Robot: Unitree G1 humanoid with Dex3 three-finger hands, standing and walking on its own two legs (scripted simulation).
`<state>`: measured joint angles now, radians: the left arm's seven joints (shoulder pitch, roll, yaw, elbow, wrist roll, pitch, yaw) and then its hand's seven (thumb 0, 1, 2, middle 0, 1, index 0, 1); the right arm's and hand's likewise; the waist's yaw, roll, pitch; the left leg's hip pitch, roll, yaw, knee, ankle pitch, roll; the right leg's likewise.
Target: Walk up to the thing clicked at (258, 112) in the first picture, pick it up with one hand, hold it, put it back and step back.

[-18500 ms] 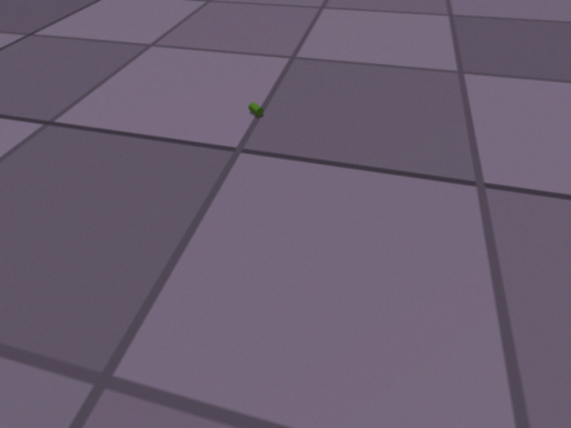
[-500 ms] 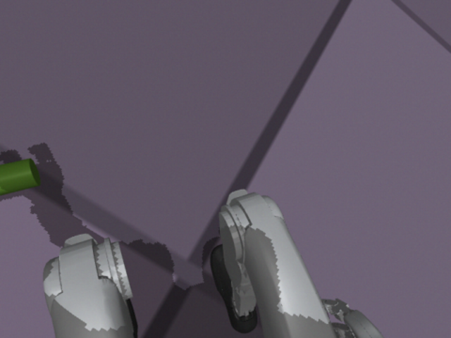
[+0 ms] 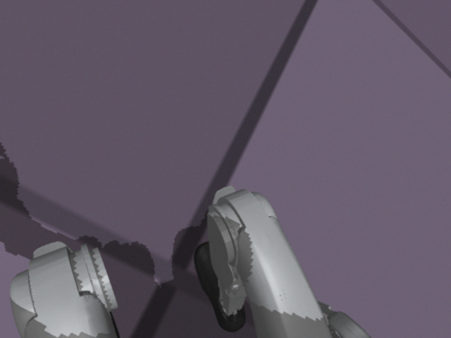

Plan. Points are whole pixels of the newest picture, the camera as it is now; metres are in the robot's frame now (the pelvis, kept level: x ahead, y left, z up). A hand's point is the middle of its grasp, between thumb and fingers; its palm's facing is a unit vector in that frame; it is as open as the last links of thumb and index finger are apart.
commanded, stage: rest palm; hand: left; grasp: from above
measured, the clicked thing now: out of the picture +0.45 +0.32 -0.27
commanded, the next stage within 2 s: close in 0.32 s
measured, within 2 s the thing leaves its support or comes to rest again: neither
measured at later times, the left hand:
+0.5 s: hand out of the picture +0.44 +0.32 -0.23, palm faces -0.43 -0.14 -0.89, open 14.1 cm
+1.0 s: hand out of the picture +0.43 +0.32 -0.25, palm faces -0.44 -0.15 -0.89, open 11.1 cm
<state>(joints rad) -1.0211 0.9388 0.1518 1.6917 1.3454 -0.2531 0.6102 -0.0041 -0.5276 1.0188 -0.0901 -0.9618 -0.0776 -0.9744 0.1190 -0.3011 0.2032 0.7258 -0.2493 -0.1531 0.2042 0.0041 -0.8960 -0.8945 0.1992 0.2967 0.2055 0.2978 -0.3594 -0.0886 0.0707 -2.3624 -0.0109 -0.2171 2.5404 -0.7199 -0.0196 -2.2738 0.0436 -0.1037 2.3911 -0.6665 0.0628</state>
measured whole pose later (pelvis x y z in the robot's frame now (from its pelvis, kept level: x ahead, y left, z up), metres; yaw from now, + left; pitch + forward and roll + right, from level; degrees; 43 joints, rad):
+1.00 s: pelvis +0.00 +0.01 +0.00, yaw -2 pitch +27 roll -14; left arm -1.01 1.01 0.14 1.76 1.31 -0.25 0.64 0.00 -0.04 0.64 -0.43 -0.72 -0.45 -0.70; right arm 0.09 -0.34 0.28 0.71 -0.28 -0.24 0.27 0.00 -0.90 -0.90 0.20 0.30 0.20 0.30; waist -0.38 -0.13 0.14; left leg -2.34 -0.01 -0.26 2.58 -0.73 -0.01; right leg -2.23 0.06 -0.14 2.38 -0.66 0.07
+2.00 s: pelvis -0.01 +0.00 +0.00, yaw -3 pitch +26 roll -14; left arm -1.02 1.03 0.12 1.76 1.30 -0.26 0.65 0.00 0.30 0.13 -0.86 -0.25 -0.89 -0.22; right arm 0.09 -0.35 0.30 0.68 -0.27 -0.25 0.26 0.00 -0.90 -0.90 0.20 0.30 0.20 0.30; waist -0.38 -0.13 0.16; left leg -2.33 0.00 -0.27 2.56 -0.72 -0.01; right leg -2.22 0.06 -0.15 2.37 -0.64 0.07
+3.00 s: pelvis -0.01 +0.00 +0.03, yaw +3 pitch +33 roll -9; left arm -0.90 0.77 0.07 1.34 1.21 -0.20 0.30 -0.01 0.29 0.03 -1.03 0.00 -1.05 0.00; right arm 0.15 -0.30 0.09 0.70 -0.12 -0.08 0.19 0.01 -0.91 -0.90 0.20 0.30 0.20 0.30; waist -0.24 0.00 -0.03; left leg -2.30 -0.02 -0.16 2.40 -0.68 -0.02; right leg -2.22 0.01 -0.07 2.29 -0.66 0.05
